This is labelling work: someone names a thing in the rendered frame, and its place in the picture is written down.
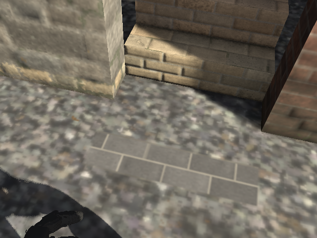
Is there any robot left hand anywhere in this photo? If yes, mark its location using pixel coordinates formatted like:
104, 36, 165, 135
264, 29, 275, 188
24, 210, 83, 238

